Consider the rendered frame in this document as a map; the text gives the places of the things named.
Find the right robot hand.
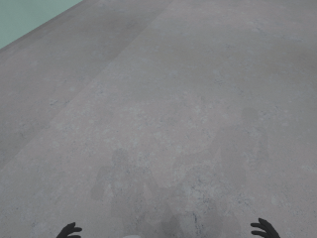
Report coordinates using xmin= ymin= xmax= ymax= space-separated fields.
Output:
xmin=251 ymin=218 xmax=280 ymax=238

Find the left robot hand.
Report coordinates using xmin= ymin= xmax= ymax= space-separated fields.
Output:
xmin=56 ymin=222 xmax=82 ymax=238

